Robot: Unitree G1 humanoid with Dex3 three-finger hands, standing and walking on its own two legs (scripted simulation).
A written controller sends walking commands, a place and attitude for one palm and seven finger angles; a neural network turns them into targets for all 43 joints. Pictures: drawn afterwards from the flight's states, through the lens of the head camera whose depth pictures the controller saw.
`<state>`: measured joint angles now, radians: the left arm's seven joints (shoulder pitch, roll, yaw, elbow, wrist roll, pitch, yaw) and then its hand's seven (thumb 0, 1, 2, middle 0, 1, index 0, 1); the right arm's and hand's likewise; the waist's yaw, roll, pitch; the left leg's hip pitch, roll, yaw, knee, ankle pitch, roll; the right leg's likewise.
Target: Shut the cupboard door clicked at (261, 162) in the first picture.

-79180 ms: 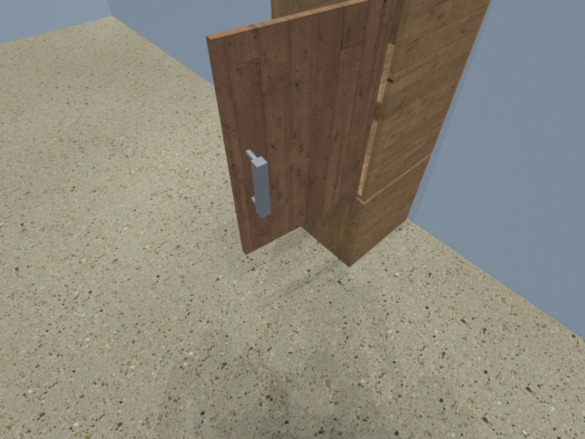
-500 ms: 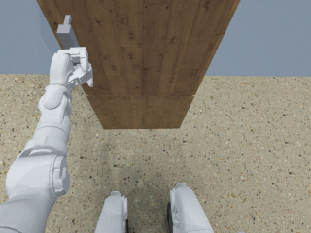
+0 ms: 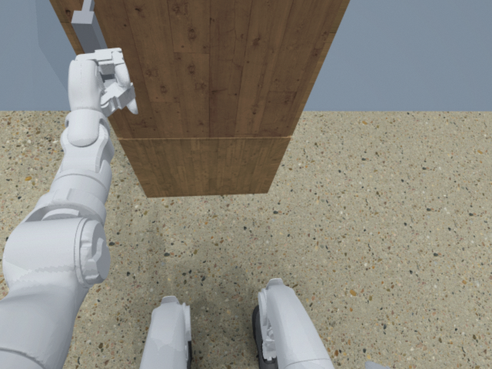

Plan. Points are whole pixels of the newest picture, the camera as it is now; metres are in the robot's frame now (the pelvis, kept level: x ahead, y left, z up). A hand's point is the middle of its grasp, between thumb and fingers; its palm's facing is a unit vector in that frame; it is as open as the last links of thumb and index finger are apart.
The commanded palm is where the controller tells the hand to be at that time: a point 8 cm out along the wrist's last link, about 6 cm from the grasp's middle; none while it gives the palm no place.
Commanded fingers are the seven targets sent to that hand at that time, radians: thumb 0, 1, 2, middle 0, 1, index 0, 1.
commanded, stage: pull the fist back off the door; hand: left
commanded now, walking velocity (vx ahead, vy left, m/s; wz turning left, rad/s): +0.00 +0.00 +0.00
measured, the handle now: (103, 54) +0.61 +0.17 +0.07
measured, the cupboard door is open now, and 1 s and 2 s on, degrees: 0 0 0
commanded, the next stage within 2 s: draw the hand back to the body in 0.54 s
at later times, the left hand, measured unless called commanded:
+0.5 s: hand (130, 128) +0.47 +0.12 +0.07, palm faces +0.02 -1.00 -0.02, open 3.1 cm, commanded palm +0.44 +0.17 +0.07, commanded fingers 0.00 0.90 0.90 -1.30 -1.50 -1.30 -1.50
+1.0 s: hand (84, 138) +0.40 +0.15 +0.14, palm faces +0.03 -1.00 -0.04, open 3.1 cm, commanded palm +0.37 +0.20 +0.15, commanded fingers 0.00 0.90 0.90 -1.30 -1.50 -1.30 -1.50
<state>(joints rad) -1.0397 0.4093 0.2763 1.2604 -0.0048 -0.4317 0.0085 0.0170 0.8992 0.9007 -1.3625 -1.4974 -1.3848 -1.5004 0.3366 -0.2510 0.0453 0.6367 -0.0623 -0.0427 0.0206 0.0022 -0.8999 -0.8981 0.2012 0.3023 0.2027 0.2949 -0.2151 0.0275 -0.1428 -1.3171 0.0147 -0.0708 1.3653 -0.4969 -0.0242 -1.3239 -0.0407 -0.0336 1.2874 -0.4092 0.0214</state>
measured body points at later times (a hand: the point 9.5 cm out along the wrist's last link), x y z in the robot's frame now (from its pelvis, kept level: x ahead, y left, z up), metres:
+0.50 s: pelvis +0.06 +0.00 +0.04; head +0.17 +0.00 +0.48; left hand +0.46 +0.17 +0.07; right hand +0.15 -0.26 -0.08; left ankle +0.07 +0.13 -0.60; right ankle +0.10 -0.14 -0.60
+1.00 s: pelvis +0.07 -0.02 +0.08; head +0.13 -0.03 +0.52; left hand +0.40 +0.21 +0.15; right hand +0.20 -0.25 -0.04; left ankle +0.07 +0.13 -0.60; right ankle +0.10 -0.14 -0.60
